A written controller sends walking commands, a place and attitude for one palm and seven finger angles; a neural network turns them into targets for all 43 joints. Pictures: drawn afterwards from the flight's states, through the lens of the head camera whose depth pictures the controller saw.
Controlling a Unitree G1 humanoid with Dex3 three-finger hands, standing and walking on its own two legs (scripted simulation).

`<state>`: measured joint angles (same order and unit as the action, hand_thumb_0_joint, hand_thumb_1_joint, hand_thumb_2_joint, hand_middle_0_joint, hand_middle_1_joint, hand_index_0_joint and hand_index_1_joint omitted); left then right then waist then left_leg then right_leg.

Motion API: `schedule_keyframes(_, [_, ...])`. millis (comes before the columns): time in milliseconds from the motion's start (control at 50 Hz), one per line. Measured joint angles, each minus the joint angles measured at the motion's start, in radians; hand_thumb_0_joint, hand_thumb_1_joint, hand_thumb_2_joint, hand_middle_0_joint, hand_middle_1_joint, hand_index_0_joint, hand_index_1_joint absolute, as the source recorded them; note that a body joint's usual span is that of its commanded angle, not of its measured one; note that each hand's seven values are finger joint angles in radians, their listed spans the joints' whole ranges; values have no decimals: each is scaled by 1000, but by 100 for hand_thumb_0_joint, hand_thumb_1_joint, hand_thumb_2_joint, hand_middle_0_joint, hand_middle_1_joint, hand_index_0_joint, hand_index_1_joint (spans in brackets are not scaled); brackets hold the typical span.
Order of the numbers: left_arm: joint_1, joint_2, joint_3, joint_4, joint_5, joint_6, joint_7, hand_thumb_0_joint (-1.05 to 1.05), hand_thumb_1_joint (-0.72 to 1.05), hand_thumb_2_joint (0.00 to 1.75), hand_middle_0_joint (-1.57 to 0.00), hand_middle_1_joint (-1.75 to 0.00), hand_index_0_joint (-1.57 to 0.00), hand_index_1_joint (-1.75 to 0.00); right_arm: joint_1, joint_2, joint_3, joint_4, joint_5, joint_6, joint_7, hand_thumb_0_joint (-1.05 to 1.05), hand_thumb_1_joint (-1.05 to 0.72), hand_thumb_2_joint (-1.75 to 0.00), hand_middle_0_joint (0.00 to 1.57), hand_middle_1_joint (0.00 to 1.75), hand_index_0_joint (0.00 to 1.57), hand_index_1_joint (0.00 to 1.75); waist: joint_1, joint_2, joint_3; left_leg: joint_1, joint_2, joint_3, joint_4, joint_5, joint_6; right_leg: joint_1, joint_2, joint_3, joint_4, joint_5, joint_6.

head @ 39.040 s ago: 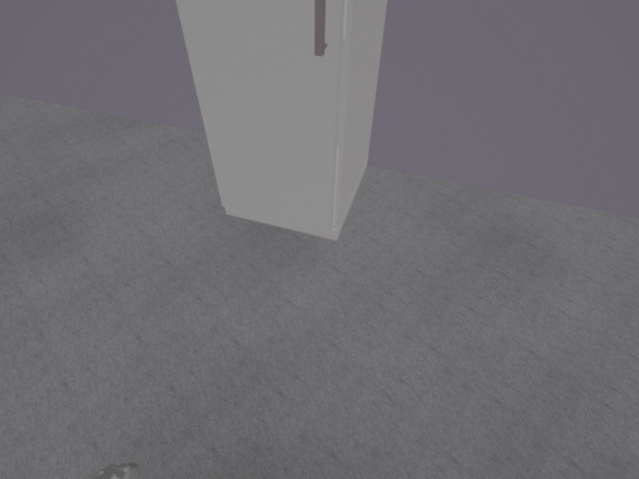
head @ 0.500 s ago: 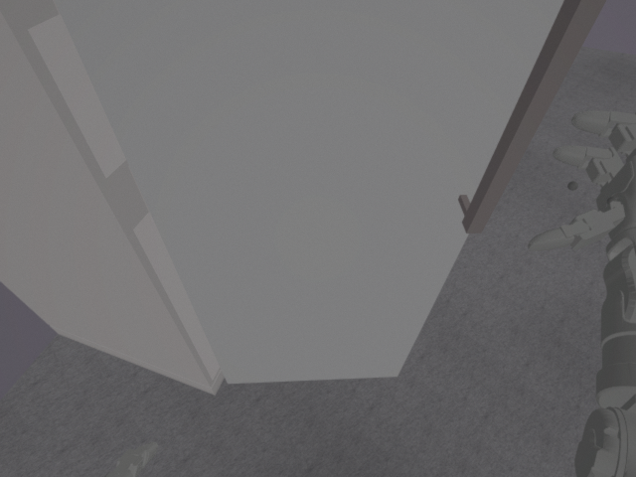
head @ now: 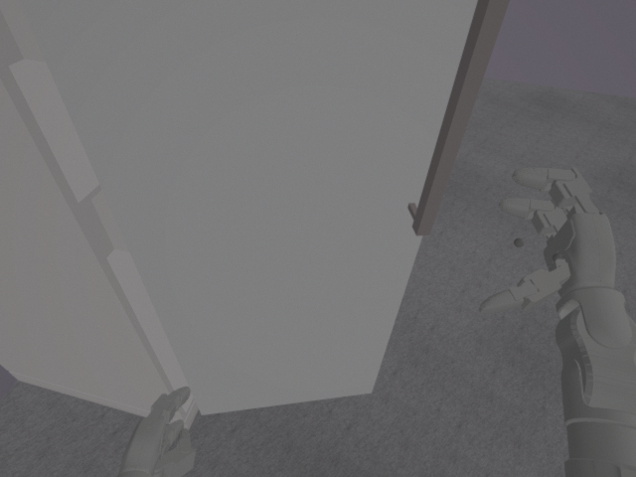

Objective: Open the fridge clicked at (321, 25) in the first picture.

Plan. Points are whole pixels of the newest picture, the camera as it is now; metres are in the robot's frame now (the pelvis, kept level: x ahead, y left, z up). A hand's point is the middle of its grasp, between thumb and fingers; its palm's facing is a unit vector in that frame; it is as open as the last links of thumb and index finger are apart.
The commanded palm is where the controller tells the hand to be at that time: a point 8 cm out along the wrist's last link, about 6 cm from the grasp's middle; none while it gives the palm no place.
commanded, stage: slip the hand off the handle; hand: right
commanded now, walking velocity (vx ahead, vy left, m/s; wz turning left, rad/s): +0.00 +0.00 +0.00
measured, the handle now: (444, 125) +0.49 -0.15 +0.24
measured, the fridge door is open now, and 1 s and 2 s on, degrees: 68 68 68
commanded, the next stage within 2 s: draw the hand back to the body in 0.42 s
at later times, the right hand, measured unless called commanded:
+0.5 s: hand (514, 241) +0.33 -0.20 +0.19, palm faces +0.13 +0.98 -0.14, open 14.7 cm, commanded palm +0.29 -0.25 +0.19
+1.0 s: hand (557, 293) +0.27 -0.24 +0.17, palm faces +0.16 +0.99 +0.00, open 14.7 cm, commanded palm +0.23 -0.27 +0.19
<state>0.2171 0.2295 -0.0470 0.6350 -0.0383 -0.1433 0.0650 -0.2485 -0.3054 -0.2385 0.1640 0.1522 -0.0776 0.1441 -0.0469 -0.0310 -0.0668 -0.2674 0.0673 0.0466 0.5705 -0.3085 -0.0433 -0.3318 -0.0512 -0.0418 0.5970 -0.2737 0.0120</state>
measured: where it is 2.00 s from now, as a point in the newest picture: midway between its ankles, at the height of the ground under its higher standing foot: outside the picture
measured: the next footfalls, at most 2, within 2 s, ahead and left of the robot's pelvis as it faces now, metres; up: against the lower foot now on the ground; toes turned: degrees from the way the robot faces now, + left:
none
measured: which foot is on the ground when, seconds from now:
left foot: down 0.00-1.00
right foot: down 0.00-1.00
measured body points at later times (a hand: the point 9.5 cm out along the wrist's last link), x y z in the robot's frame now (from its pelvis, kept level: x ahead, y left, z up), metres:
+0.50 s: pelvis -0.01 +0.03 +0.00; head -0.02 +0.05 +0.45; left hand +0.15 +0.27 -0.09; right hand +0.31 -0.25 +0.20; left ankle -0.01 +0.15 -0.73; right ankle +0.03 -0.13 -0.73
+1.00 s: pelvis +0.01 +0.01 +0.00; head -0.03 +0.03 +0.45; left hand +0.24 +0.21 -0.04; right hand +0.26 -0.29 +0.17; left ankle -0.01 +0.15 -0.73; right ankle +0.03 -0.13 -0.73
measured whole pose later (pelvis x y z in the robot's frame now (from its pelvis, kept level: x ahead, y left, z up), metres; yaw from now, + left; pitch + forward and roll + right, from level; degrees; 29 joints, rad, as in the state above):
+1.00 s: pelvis +0.01 +0.01 +0.00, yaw -1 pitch -2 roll +0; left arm 0.17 0.25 -0.08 0.60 -0.06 -0.22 0.11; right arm -0.04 -0.32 -0.35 -0.08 0.29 0.31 0.26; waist -0.09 -0.04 -0.06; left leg -0.16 0.06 0.07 0.52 -0.31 -0.03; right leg -0.23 -0.05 -0.02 0.54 -0.27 0.03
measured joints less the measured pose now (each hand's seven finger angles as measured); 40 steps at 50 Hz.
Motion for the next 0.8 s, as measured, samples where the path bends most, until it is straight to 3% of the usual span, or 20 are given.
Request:
schedule_keyframes(60, [-18, -3, -6, -6, 4, -7, 6, 1, 90, 90, -20, -29, -21, -30, 18, 3, -1, -14, -5, 17, -9, -1, 56, -20, 26, 115, 26, 115, -4, 1, 10, 8, -3, 6, -3, 5, 6, 10, -2, 6, -13, 12, 6])
schedule_keyframes(160, [-21, -3, -13, 0, 11, -21, 13, 1, 90, 90, -20, -30, -21, -30, 55, -8, -25, -36, 2, -19, 5, -1, 56, -20, 26, 115, 26, 115, -8, 6, 15, 18, -14, 14, -5, 7, 18, 23, -12, 15, -24, 23, 18])
schedule_keyframes(260, [-10, 10, -13, 25, 7, -32, 30, 1, 90, 90, -20, -30, -21, -30, 15, -38, -40, 11, 14, -31, 32, -1, 56, -20, 26, 115, 26, 115, -9, 3, 30, 25, -23, 32, -3, 6, 29, 23, -20, 34, -24, 29, 26])
schedule_keyframes(400, [12, 31, 0, 49, 5, -50, 40, 1, 90, 90, -20, -29, -21, -30, -27, -53, -43, 63, 38, -31, 71, -1, 56, -20, 26, 115, 26, 115, 7, -14, 33, 3, -27, 31, 5, 5, 34, 8, -23, 34, -28, 34, 29])
schedule_keyframes(560, [46, 35, 15, 50, 7, -44, 25, 1, 90, 90, -20, -29, -20, -30, 8, -58, -116, 81, 54, -46, 76, -1, 56, -20, 26, 115, 26, 115, 23, -4, 11, -22, -28, 5, 31, -15, 35, 6, -27, 9, -26, 19, 32])
schedule_keyframes(580, [50, 36, 15, 50, -1, -42, 27, 1, 90, 90, -20, -29, -20, -30, 10, -60, -128, 90, 84, -22, 93, -1, 56, -20, 26, 115, 26, 115, 22, -4, 9, -19, -29, 4, 31, -17, 35, 9, -27, 8, -26, 16, 32])
schedule_keyframes(640, [60, 46, 8, 50, -27, -39, 45, 2, 90, 90, -20, -29, -20, -30, 11, -63, -169, 97, 159, 154, 152, -1, 56, -20, 26, 115, 26, 115, 13, -6, 5, 16, -29, 7, 6, -15, 33, 38, -26, 9, -40, 13, 29])
schedule_keyframes(700, [58, 57, 5, 28, -37, -55, 56, 2, 90, 90, -20, -29, -20, -30, 45, -76, -169, 28, 154, 286, 164, -1, 56, -20, 26, 115, 26, 115, 7, -15, -1, 44, -25, 8, -15, -11, 28, 60, -22, 9, -50, 11, 27])
schedule_keyframes(740, [47, 59, 8, 7, -35, -73, 51, 2, 90, 90, -20, -29, -20, -30, 91, -73, -155, -56, 147, 303, 152, -1, 56, -20, 25, 115, 25, 115, 3, -22, -4, 53, -21, 7, -22, -10, 24, 68, -18, 7, -53, 9, 25])
schedule_keyframes(800, [22, 54, 6, -12, -31, -93, 41, 2, 90, 90, -20, -29, -20, -30, 148, -50, -146, -148, 172, 286, 148, -1, 56, -20, 25, 115, 25, 115, -7, -27, -10, 63, -15, 5, -29, -10, 18, 75, -13, 5, -54, 6, 20])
